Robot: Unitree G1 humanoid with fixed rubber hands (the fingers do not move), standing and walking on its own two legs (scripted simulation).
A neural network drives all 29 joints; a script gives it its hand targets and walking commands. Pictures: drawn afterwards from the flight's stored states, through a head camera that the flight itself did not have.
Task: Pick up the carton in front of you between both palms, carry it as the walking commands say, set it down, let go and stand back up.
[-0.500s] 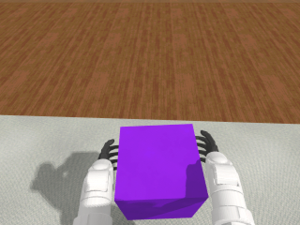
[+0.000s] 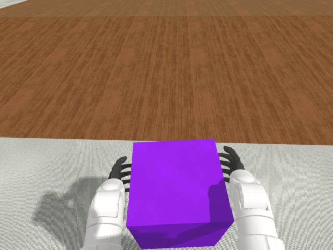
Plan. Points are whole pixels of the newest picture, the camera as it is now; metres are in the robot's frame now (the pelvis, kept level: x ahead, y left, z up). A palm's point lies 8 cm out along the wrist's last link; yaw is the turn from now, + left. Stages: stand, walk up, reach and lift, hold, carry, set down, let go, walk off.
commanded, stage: hold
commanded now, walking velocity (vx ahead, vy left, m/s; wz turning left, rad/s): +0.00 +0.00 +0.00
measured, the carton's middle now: (176, 197) +0.29 -0.01 -0.03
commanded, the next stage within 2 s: carry in 0.54 s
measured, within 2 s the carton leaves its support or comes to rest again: neither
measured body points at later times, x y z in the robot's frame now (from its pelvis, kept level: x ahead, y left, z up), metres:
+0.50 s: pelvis -0.01 +0.00 +0.00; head -0.06 +0.01 +0.45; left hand +0.29 +0.15 +0.04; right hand +0.30 -0.15 +0.05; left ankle +0.02 +0.13 -0.75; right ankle +0.01 -0.13 -0.75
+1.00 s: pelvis +0.13 -0.01 -0.01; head +0.11 -0.01 +0.44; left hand +0.40 +0.14 +0.08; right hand +0.41 -0.17 +0.09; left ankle +0.19 +0.09 -0.73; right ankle +0.01 -0.12 -0.75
